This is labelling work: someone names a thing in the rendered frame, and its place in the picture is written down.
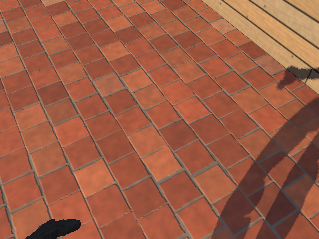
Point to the left robot hand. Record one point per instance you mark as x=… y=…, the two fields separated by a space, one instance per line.
x=55 y=228

